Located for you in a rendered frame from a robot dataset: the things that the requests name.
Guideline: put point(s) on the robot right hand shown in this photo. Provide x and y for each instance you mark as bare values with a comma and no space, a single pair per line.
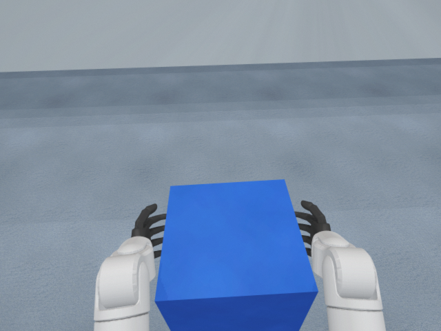
317,221

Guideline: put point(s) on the robot left hand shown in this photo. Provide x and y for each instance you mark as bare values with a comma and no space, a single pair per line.
143,223

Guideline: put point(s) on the carton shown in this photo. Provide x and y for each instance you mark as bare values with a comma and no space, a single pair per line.
233,259

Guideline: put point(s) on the robot right forearm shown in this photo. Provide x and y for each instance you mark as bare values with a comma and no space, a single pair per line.
350,283

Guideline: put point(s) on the robot left forearm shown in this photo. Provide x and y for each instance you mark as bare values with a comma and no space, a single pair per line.
122,292

